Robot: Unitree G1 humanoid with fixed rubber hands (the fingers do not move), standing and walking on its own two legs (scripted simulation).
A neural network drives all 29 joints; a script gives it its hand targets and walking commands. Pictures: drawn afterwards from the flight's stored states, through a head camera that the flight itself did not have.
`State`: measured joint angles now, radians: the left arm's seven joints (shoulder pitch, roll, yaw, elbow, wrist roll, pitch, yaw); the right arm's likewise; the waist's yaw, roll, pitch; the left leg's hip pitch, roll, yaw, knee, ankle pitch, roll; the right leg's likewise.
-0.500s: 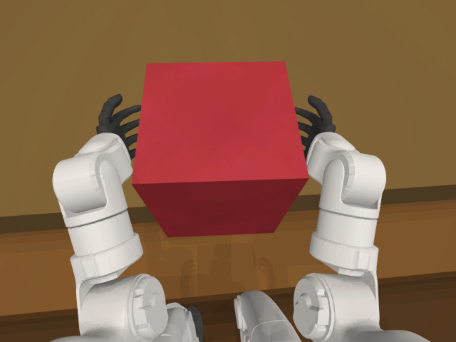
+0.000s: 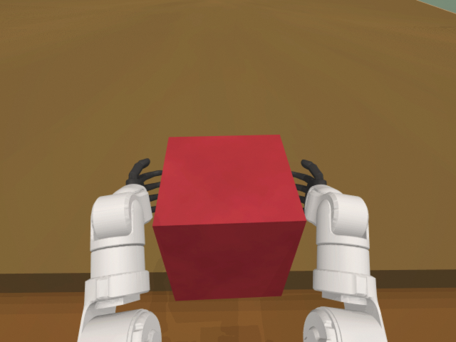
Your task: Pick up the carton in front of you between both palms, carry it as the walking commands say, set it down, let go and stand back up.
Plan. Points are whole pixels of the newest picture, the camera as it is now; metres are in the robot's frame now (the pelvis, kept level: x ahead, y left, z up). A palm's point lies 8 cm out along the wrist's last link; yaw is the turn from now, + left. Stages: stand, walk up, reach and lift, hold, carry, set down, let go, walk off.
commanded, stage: carry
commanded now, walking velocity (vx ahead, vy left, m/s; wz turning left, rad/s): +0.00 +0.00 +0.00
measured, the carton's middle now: (226, 219) +0.34 -0.01 +0.06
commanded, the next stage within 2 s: none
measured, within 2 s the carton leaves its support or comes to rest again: neither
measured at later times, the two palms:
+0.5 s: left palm (126, 201) +0.33 +0.17 +0.12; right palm (298, 200) +0.32 -0.13 +0.12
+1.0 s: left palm (124, 191) +0.35 +0.18 +0.13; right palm (293, 191) +0.34 -0.13 +0.13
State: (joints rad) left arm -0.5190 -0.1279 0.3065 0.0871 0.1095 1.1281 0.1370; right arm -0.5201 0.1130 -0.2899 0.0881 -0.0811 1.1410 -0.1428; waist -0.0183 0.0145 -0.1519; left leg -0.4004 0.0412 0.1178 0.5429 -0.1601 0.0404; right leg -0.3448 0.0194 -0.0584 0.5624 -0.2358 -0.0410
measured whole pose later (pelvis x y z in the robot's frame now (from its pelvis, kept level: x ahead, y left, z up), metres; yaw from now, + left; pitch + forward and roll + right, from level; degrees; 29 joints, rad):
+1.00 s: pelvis +0.02 +0.02 +0.00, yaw +0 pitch +3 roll +0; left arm -0.47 -0.11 0.27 0.00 0.05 1.10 0.15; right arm -0.46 0.13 -0.26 -0.01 -0.05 1.09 -0.16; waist 0.00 0.00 -0.13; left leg -0.40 0.01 0.14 0.55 -0.21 0.08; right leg -0.36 -0.01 -0.04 0.61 -0.36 -0.06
